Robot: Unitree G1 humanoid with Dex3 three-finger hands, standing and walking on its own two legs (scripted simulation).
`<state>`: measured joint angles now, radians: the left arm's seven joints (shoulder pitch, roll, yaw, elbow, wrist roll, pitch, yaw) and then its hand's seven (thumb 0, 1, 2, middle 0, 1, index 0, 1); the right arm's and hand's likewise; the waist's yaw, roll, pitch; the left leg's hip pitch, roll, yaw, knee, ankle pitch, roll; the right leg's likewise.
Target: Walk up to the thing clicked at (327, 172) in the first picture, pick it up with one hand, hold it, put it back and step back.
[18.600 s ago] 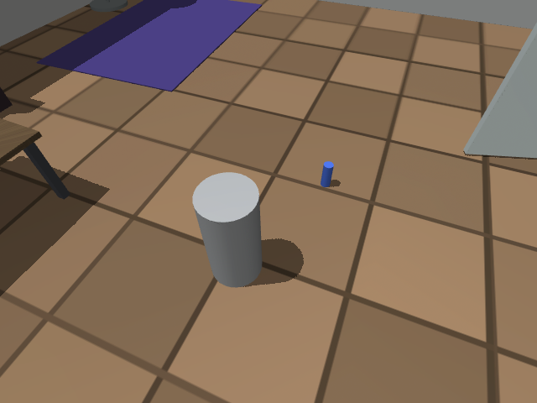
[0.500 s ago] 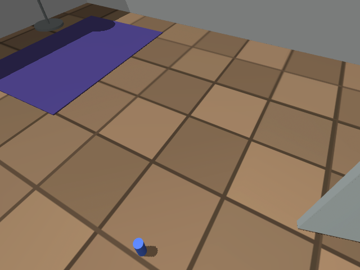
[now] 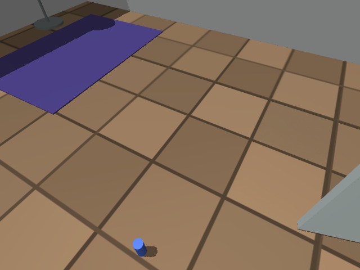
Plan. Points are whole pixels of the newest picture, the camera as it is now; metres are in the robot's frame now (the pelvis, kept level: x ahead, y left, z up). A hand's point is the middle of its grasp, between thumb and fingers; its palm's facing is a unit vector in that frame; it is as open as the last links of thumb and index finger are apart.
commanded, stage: stand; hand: left
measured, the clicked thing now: (140, 247) +0.35 +0.21 -0.71
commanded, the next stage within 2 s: none
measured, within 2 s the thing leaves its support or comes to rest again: neither
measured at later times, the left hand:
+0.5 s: hand out of the picture +0.08 +0.25 -0.16, palm faces -0.02 -0.94 -0.34, open 7.4 cm
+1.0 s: hand out of the picture +0.08 +0.25 -0.15, palm faces -0.02 -0.94 -0.35, open 7.4 cm
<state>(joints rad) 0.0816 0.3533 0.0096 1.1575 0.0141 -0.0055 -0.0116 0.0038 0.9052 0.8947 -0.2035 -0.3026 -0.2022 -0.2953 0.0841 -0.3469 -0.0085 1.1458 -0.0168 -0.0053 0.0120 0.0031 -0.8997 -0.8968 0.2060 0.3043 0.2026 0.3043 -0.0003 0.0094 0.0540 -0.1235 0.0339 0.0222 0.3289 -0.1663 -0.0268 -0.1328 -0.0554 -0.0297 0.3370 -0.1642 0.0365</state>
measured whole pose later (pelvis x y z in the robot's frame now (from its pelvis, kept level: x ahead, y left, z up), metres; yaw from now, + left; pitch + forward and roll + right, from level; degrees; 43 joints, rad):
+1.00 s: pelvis +0.01 -0.01 +0.00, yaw +1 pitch -2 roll +0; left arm 0.10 0.35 0.01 1.13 0.02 0.00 -0.01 0.00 0.90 0.89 -0.20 -0.30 -0.20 -0.30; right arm 0.10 -0.36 0.00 1.13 -0.01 0.00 0.01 0.00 -0.90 -0.90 0.21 0.30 0.20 0.30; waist 0.00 0.01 0.05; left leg -0.11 0.05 0.01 0.32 -0.18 -0.04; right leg -0.11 -0.04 -0.05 0.32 -0.18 0.02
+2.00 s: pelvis +0.02 -0.01 +0.00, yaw +0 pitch -2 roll +0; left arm 0.12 0.35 0.01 1.13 0.02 0.00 -0.01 0.00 0.90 0.89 -0.20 -0.30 -0.20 -0.30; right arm 0.12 -0.36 0.00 1.12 -0.02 0.00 0.01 0.00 -0.90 -0.90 0.21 0.30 0.20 0.30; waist 0.01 0.01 0.05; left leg -0.10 0.05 0.01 0.32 -0.18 -0.04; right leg -0.10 -0.04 -0.04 0.32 -0.18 0.03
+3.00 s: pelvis +0.00 +0.01 -0.09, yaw +0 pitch +16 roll -2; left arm 0.26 0.34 0.25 0.44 0.05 0.19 -0.08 -0.01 -0.49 0.28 -0.08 -0.33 -0.09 -0.31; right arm 0.18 -0.23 -0.01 0.56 0.00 -0.14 -0.06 0.01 -0.90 -0.89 0.21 0.30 0.20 0.30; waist -0.02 0.00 -0.11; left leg -0.89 0.06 -0.03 1.13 -0.52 -0.03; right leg -0.86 -0.05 -0.04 1.07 -0.49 0.04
